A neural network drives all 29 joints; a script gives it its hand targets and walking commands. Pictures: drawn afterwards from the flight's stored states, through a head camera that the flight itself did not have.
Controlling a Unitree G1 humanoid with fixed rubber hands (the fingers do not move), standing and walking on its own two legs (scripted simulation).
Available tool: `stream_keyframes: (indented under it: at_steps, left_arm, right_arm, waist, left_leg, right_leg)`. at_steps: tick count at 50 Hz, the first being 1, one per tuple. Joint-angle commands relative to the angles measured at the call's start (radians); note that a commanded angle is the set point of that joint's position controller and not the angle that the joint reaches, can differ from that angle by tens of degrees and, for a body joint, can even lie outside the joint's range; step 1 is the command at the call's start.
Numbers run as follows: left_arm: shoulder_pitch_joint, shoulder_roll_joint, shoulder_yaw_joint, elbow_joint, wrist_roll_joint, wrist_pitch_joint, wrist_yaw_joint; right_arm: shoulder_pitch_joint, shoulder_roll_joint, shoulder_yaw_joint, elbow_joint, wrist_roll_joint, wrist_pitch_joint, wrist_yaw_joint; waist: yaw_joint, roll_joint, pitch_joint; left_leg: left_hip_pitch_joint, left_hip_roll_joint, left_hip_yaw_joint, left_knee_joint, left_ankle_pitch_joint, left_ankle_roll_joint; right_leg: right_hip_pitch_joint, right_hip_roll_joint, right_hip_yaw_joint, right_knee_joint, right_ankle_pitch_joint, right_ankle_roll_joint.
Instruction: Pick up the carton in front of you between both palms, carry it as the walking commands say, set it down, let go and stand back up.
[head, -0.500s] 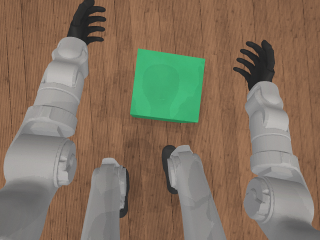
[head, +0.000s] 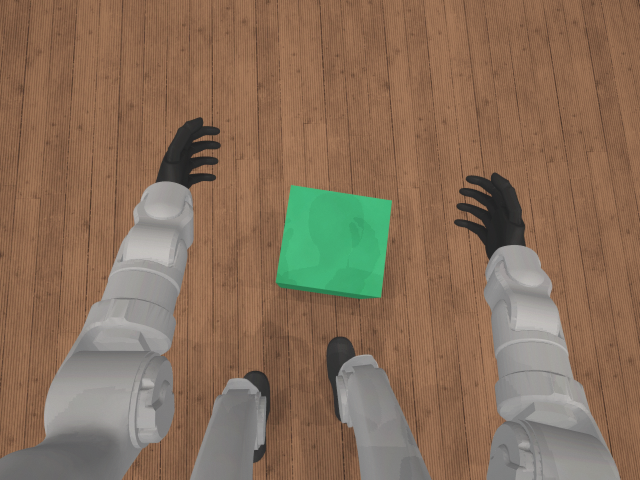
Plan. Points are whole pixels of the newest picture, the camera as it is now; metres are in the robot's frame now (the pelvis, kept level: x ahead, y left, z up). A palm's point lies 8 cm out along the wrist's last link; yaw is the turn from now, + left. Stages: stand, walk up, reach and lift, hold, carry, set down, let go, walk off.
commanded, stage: let go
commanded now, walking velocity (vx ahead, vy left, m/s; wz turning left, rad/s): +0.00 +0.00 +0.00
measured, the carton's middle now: (329, 249) +0.44 -0.10 -0.54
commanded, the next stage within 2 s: stand in 1.16 s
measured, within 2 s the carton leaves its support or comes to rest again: neither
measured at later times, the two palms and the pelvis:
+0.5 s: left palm (73, 324) +0.32 +0.18 +0.00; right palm (595, 374) +0.24 -0.25 +0.03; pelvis +0.07 -0.02 +0.10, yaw -2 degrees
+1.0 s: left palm out of the picture +0.25 +0.25 +0.04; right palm (574, 392) +0.23 -0.22 +0.05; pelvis +0.08 +0.02 +0.11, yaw -2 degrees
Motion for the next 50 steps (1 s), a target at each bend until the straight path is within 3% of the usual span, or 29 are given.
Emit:
stream_keyframes:
  at_steps: [1,5,10,19,24,29,33,41,47,48,50]
  left_arm:
    - [0.013,0.009,0.016,-0.203,0.025,-0.029,0.042]
    - [0.153,-0.015,0.0,-0.331,0.008,-0.047,0.062]
    - [0.363,-0.005,-0.032,-0.351,-0.031,-0.083,0.038]
    - [0.722,0.031,-0.062,-0.314,-0.048,-0.147,-0.015]
    - [0.861,0.053,-0.087,-0.348,-0.057,-0.164,-0.031]
    - [0.961,0.061,-0.116,-0.397,-0.069,-0.157,-0.052]
    - [1.021,0.065,-0.135,-0.435,-0.085,-0.129,-0.076]
    - [1.059,0.077,-0.165,-0.484,-0.114,-0.072,-0.109]
    - [1.055,0.086,-0.166,-0.494,-0.111,-0.042,-0.109]
    - [1.104,0.084,-0.157,-0.429,-0.129,-0.072,-0.089]
    - [1.083,0.094,-0.165,-0.451,-0.124,-0.077,-0.074]
  right_arm:
    - [0.049,-0.142,0.023,-0.153,-0.031,-0.028,0.035]
    - [0.176,-0.159,0.091,-0.207,-0.02,-0.037,0.065]
    - [0.374,-0.147,0.169,-0.218,0.019,-0.057,0.074]
    - [0.714,-0.12,0.265,-0.303,0.065,-0.098,0.039]
    - [0.836,-0.13,0.288,-0.344,0.072,-0.105,0.024]
    - [0.866,-0.15,0.292,-0.341,0.074,-0.092,0.025]
    - [0.871,-0.165,0.284,-0.325,0.063,-0.067,0.029]
    - [0.884,-0.184,0.257,-0.312,0.028,-0.008,0.025]
    - [0.866,-0.186,0.252,-0.319,0.025,0.021,0.029]
    - [0.824,-0.218,0.245,-0.37,0.008,0.071,0.003]
    - [0.857,-0.206,0.257,-0.355,0.01,0.088,-0.011]
  waist:
    - [-0.021,0.038,-0.876]
    - [-0.007,0.01,-0.71]
    - [0.004,-0.036,-0.526]
    - [0.044,-0.099,-0.353]
    - [0.073,-0.053,-0.221]
    - [0.103,0.018,-0.058]
    - [0.118,0.035,0.041]
    - [0.113,-0.013,0.15]
    - [0.121,0.005,0.187]
    - [0.124,-0.005,0.136]
    - [0.127,0.022,0.138]
  left_leg:
    - [0.448,-0.025,0.024,-0.188,0.302,-0.036]
    - [0.477,-0.022,0.032,-0.275,0.193,-0.03]
    - [0.497,-0.011,0.041,-0.357,0.112,-0.013]
    - [0.637,-0.009,0.037,-0.5,0.177,0.008]
    - [0.838,0.007,0.023,-0.594,0.241,0.008]
    - [1.033,0.034,0.009,-0.673,0.287,-0.003]
    - [1.097,0.049,0.004,-0.723,0.282,-0.008]
    - [1.126,0.073,-0.01,-0.768,0.294,-0.005]
    - [1.109,0.082,-0.019,-0.77,0.302,-0.003]
    - [1.175,0.081,-0.021,-0.723,0.41,-0.011]
    - [1.202,0.076,-0.019,-0.697,0.473,-0.022]
  right_leg:
    - [0.84,0.033,-0.052,-0.069,0.402,0.027]
    - [0.989,0.022,-0.021,-0.15,0.341,0.014]
    - [1.172,0.003,0.019,-0.24,0.33,0.014]
    - [1.493,-0.023,0.073,-0.35,0.595,0.039]
    - [1.513,-0.011,0.054,-0.444,0.553,0.038]
    - [1.481,0.017,0.021,-0.544,0.369,0.024]
    - [1.506,0.033,0.001,-0.578,0.284,0.02]
    - [1.578,0.054,-0.024,-0.579,0.258,0.017]
    - [1.61,0.055,-0.028,-0.564,0.248,0.015]
    - [1.571,0.076,-0.035,-0.545,0.216,0.018]
    - [1.525,0.072,-0.029,-0.545,0.209,0.01]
